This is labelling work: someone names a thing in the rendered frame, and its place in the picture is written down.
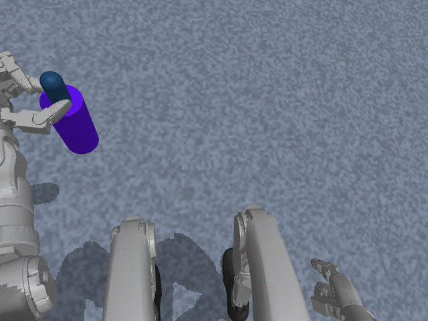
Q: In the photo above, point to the left robot arm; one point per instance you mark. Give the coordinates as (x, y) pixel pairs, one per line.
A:
(27, 289)

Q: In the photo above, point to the right robot foot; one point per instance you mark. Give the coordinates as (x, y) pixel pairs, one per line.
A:
(234, 312)

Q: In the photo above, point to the left robot hand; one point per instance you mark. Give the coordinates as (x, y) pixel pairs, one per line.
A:
(13, 82)

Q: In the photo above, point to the right robot hand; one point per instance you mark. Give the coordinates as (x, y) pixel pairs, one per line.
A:
(328, 300)

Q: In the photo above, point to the right robot arm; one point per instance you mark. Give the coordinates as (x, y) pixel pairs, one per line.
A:
(355, 312)

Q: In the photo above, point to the bottle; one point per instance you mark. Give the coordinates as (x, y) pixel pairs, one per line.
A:
(75, 127)

